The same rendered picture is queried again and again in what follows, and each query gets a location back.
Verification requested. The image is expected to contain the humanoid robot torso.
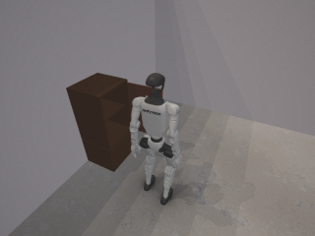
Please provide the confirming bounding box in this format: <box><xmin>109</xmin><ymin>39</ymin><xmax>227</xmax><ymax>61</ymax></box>
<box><xmin>140</xmin><ymin>96</ymin><xmax>169</xmax><ymax>152</ymax></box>

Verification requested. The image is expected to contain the right robot upper arm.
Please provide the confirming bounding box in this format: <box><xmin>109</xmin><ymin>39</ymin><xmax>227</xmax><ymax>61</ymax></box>
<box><xmin>166</xmin><ymin>102</ymin><xmax>180</xmax><ymax>139</ymax></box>

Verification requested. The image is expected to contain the cupboard door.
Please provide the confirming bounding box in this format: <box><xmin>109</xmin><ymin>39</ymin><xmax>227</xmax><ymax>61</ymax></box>
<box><xmin>127</xmin><ymin>83</ymin><xmax>163</xmax><ymax>133</ymax></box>

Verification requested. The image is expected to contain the robot right hand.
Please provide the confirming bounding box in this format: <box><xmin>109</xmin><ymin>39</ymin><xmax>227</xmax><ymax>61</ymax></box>
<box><xmin>171</xmin><ymin>154</ymin><xmax>182</xmax><ymax>171</ymax></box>

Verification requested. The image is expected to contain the left robot upper arm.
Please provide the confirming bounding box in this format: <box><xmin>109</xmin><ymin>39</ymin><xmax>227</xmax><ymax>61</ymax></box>
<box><xmin>130</xmin><ymin>96</ymin><xmax>144</xmax><ymax>129</ymax></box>

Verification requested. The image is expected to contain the left robot forearm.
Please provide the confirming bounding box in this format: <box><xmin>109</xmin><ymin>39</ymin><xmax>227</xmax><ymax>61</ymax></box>
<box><xmin>129</xmin><ymin>123</ymin><xmax>139</xmax><ymax>146</ymax></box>

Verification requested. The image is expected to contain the right robot forearm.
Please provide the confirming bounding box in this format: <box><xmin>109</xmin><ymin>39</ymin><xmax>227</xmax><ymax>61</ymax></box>
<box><xmin>169</xmin><ymin>131</ymin><xmax>181</xmax><ymax>158</ymax></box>

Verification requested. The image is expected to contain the robot left hand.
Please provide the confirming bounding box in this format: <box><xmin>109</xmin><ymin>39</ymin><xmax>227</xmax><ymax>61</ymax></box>
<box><xmin>131</xmin><ymin>144</ymin><xmax>141</xmax><ymax>158</ymax></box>

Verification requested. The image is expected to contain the robot left foot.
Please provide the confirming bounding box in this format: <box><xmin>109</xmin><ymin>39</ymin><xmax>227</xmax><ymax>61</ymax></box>
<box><xmin>144</xmin><ymin>175</ymin><xmax>156</xmax><ymax>191</ymax></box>

